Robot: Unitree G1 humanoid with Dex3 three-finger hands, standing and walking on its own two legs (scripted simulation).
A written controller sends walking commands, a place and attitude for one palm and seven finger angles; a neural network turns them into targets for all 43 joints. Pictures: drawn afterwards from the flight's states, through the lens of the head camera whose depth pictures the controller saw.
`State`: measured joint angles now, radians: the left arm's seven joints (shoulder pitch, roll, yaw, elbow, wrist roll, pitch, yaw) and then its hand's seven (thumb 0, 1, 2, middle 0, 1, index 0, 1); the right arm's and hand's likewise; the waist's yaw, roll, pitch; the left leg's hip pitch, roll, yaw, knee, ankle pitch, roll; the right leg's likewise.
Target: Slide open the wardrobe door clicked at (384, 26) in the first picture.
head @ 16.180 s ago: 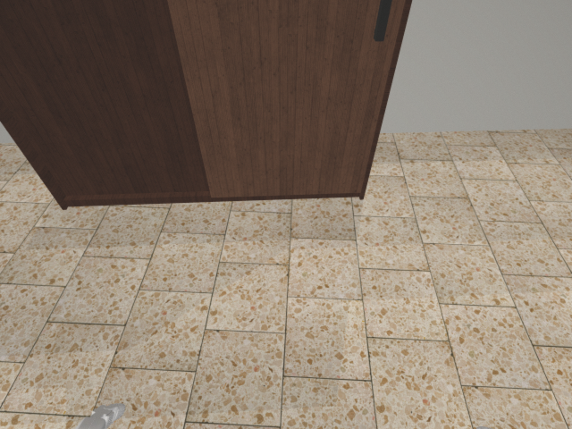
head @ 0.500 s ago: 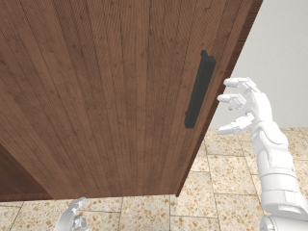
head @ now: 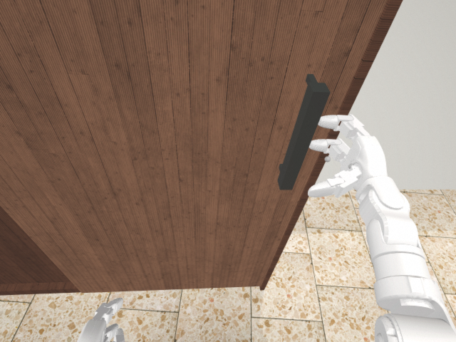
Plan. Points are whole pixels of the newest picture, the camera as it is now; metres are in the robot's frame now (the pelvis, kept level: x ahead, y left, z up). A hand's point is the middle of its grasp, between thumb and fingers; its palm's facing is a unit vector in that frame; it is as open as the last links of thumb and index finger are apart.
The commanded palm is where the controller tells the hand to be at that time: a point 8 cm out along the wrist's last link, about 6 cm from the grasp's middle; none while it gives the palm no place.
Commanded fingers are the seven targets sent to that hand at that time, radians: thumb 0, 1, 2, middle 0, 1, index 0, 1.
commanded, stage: feel for the door with the fingertips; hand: right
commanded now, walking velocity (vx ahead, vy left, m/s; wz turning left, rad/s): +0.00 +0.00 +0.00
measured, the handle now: (296, 137) +0.46 -0.08 +0.15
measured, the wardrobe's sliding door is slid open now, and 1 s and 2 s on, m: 0.00 0.00 0.00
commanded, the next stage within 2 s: slide the fingers in behind the handle in 0.66 s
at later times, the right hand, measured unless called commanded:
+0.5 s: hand (323, 153) +0.40 -0.12 +0.16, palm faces -0.11 +0.99 -0.01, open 14.0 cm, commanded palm +0.39 -0.17 +0.16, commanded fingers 0.00 0.50 -0.30 0.30 1.20 0.30 1.20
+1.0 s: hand (319, 149) +0.41 -0.12 +0.16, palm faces -0.12 +0.99 +0.00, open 13.7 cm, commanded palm +0.39 -0.17 +0.16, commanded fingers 0.00 0.50 -0.30 0.30 1.20 0.30 1.20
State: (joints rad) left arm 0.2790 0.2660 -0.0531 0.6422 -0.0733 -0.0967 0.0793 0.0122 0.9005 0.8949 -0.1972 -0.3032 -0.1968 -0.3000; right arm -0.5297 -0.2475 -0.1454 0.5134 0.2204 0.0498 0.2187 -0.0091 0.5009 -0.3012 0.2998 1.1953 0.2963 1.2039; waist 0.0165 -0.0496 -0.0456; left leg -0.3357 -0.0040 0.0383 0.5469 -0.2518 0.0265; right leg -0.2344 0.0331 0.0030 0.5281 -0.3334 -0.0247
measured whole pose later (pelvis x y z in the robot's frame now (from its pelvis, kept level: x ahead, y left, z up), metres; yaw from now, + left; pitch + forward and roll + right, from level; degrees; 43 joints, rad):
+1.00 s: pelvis -0.01 +0.00 +0.00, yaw +1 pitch +3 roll +0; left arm 0.31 0.26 -0.05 0.67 -0.07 -0.09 0.07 0.01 0.90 0.89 -0.20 -0.30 -0.20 -0.30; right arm -0.66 -0.23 -0.16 0.70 0.19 -0.04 0.17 -0.01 0.50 -0.30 0.36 1.24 0.35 1.23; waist 0.03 -0.04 -0.05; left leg -0.37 -0.01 0.02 0.55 -0.23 0.02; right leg -0.26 0.03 -0.02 0.54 -0.33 -0.03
